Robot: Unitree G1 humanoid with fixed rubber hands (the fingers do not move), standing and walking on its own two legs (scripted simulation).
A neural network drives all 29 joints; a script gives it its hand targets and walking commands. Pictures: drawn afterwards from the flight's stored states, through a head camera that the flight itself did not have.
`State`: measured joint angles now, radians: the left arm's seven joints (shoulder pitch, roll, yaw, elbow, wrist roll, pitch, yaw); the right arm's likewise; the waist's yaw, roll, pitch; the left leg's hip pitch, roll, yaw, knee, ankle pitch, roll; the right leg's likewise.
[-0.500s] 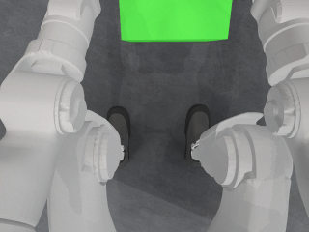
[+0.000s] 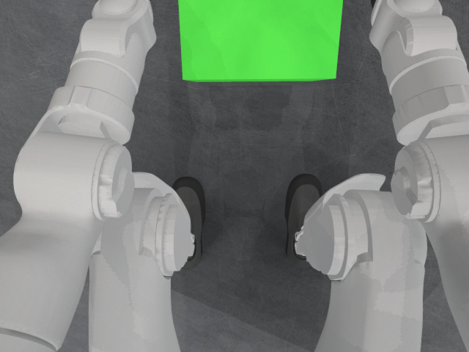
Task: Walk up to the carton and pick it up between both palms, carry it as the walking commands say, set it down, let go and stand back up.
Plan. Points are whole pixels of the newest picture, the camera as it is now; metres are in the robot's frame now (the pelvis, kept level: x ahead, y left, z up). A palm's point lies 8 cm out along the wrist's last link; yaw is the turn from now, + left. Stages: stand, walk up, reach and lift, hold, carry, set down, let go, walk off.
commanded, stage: reach and lift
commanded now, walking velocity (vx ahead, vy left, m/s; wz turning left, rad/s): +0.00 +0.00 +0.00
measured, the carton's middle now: out of the picture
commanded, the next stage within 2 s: none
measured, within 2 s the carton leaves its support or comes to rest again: neither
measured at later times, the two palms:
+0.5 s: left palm out of the picture +0.54 +0.12 -0.11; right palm out of the picture +0.55 -0.18 -0.11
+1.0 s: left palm out of the picture +0.53 +0.12 -0.04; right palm out of the picture +0.53 -0.17 -0.04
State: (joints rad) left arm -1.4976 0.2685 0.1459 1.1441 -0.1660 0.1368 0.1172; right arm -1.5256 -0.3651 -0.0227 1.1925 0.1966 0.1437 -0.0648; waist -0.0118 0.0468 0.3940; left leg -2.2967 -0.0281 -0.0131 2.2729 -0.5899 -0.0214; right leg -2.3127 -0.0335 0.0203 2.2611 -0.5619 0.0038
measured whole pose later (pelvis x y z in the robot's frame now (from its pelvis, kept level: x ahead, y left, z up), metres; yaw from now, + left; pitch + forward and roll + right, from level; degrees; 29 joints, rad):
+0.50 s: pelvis +0.00 +0.00 +0.03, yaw +0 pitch +39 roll +1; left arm -1.37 0.16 0.34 0.91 -0.01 0.24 0.14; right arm -1.43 -0.27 -0.26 0.99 0.00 0.25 -0.07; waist -0.01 0.03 0.23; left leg -2.28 -0.02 -0.01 2.17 -0.57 -0.03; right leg -2.31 -0.02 0.02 2.16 -0.53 0.01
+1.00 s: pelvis +0.00 +0.00 +0.06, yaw -1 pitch +45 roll +1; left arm -1.23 0.04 0.45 0.76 0.13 0.29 0.15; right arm -1.27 -0.15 -0.38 0.83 -0.15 0.32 -0.09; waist -0.01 0.02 0.01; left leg -2.28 -0.04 -0.02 2.02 -0.53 -0.03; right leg -2.30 0.00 0.04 2.01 -0.49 0.02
